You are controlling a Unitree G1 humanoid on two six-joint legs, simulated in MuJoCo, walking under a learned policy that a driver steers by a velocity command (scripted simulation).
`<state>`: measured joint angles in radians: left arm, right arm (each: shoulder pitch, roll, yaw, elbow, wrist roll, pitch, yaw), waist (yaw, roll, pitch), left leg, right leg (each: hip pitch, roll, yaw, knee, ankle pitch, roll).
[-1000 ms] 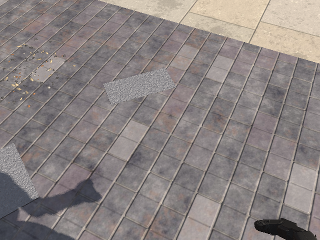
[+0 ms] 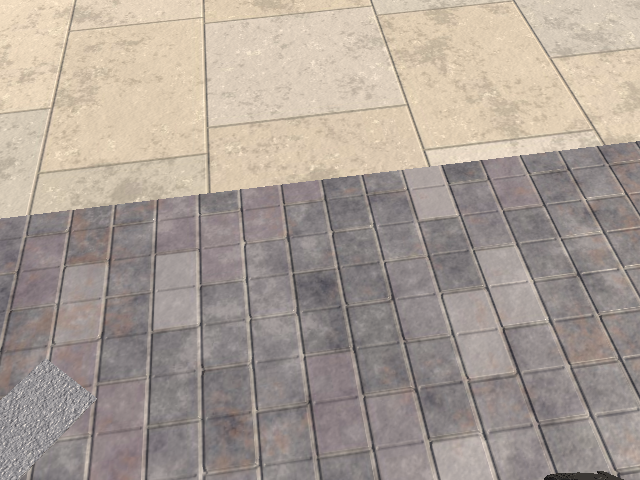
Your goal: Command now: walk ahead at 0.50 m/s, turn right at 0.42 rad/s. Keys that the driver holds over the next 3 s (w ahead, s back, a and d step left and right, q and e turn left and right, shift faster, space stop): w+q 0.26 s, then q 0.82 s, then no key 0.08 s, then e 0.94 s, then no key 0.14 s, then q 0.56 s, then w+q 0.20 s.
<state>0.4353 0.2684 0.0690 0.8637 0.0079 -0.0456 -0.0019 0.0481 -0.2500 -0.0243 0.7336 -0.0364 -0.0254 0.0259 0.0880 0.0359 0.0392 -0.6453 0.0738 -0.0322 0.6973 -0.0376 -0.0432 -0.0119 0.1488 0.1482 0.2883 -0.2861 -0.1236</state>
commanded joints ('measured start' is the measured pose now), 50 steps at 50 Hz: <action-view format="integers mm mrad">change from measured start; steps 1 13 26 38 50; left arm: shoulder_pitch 53 -94 -376 -279 -222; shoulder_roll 151 87 67 96 179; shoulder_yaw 30 -15 -46 -31 13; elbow -34 -96 -193 -197 -171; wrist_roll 7 48 7 17 29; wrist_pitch -13 -14 12 30 52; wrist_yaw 15 -18 13 50 23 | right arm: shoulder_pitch -124 241 387 315 152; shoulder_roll -79 -106 -164 -134 -115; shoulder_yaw -11 -42 -72 -79 -47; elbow -106 60 89 24 -74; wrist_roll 5 29 25 19 30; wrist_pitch -30 -47 6 90 104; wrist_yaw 4 -6 -36 -14 20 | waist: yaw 2 -61 -134 -124 -74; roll -113 38 67 -177 -207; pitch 8 -24 -74 -86 -92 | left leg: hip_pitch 16 503 557 182 347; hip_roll -39 93 28 -130 -86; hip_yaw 34 -336 -281 -18 92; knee -98 -483 -278 505 50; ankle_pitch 13 -8 563 -411 -405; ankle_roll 32 278 212 5 52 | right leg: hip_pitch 48 -521 -483 -179 -210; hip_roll -288 -189 -111 -387 -450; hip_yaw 176 -86 -120 1 -123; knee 3 810 412 20 23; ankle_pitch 548 -18 123 562 185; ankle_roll -92 87 150 -81 -76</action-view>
